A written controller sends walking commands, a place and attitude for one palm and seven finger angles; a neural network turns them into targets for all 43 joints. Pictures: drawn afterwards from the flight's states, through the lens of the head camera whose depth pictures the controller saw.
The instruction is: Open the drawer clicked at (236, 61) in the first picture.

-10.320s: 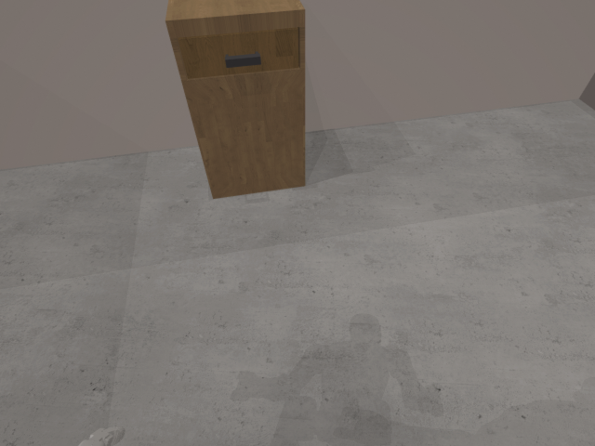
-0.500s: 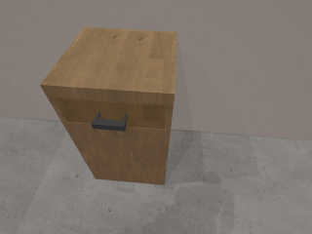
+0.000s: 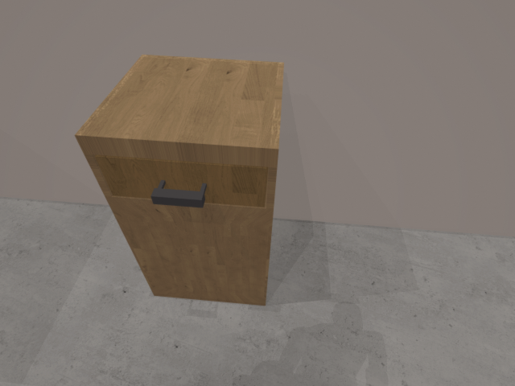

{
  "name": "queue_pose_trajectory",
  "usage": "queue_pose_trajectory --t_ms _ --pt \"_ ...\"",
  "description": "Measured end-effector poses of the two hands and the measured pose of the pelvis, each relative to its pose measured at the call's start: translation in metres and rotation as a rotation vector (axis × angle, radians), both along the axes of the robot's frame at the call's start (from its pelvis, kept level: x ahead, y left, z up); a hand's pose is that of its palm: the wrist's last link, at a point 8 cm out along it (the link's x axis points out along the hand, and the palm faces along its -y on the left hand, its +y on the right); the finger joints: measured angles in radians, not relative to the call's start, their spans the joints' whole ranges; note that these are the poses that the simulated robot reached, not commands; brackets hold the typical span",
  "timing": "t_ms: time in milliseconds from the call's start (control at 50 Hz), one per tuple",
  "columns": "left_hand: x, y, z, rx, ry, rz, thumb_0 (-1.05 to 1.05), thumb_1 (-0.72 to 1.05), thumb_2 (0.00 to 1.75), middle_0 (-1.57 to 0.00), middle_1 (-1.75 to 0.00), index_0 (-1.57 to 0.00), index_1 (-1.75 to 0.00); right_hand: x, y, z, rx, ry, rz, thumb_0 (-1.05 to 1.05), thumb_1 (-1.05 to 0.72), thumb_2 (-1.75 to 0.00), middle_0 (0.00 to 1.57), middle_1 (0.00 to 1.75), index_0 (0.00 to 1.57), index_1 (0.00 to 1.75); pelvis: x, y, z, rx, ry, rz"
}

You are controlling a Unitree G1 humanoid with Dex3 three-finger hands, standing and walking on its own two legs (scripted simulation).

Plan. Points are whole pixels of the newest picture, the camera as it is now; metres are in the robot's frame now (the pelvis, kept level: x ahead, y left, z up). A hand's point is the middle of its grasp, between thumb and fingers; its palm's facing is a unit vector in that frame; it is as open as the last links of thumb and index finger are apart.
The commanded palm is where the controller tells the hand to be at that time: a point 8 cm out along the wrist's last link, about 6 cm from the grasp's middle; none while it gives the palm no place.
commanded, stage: come to a stop and stand still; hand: left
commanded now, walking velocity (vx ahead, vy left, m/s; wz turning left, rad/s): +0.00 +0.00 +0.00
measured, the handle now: (180, 191) +0.57 +0.22 -0.08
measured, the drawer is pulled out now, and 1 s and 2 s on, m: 0.00 0.00 0.00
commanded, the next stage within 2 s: look again from close up in 0.26 s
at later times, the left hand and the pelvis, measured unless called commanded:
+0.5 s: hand out of the picture -0.03 +0.15 -0.17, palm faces +0.05 -0.99 -0.14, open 7.4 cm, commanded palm none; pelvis +0.00 +0.01 +0.00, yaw +0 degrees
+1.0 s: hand out of the picture +0.02 +0.19 -0.15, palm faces -0.06 -0.95 -0.29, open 7.3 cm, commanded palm +0.11 +0.21 -0.06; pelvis +0.01 +0.01 +0.00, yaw -1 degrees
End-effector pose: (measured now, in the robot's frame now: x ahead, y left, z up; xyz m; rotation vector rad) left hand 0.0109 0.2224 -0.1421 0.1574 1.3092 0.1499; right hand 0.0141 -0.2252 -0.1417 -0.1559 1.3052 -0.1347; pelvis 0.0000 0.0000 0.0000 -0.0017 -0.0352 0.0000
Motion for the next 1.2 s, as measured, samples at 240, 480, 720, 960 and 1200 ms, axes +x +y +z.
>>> queue_pose_trajectory --t_ms 240,480,720,960,1200 --pt "-0.038 -0.008 -0.002 -0.036 0.071 0.030 0.00 0.91 0.90 -0.20 -0.30 -0.19 -0.30 -0.039 0.013 0.001 0.020 0.093 -0.006 0.01 -0.91 -0.90 0.20 0.30 0.20 0.30 -0.009 0.003 0.003 0.000 0.013 0.005" --pt "-0.050 -0.017 -0.004 -0.067 0.125 0.050 0.00 0.91 0.90 -0.20 -0.30 -0.19 -0.30 -0.050 0.027 0.001 0.035 0.143 -0.027 0.01 -0.91 -0.90 0.20 0.30 0.20 0.30 -0.003 0.007 0.004 -0.001 0.016 0.000" --pt "-0.034 -0.018 -0.004 -0.075 0.095 0.051 0.00 0.91 0.90 -0.20 -0.30 -0.19 -0.30 -0.030 0.033 0.000 0.034 0.110 -0.022 0.01 -0.92 -0.90 0.20 0.30 0.20 0.30 0.004 0.011 0.005 -0.001 0.014 -0.002" --pt "-0.020 -0.009 0.002 -0.035 0.080 -0.007 0.01 0.92 0.90 -0.20 -0.30 -0.19 -0.30 -0.021 0.029 0.002 0.020 0.085 -0.020 0.02 -0.92 -0.90 0.20 0.30 0.20 0.30 0.009 0.014 0.004 -0.005 0.019 -0.008" --pt "0.171 -0.007 0.151 0.807 -0.818 -0.704 0.04 0.80 0.84 -0.21 -0.39 -0.20 -0.39 0.129 -0.024 0.033 -0.083 -0.607 0.088 0.02 -0.92 -0.90 0.20 0.30 0.20 0.30 -0.007 0.010 -0.021 0.027 0.138 -0.009"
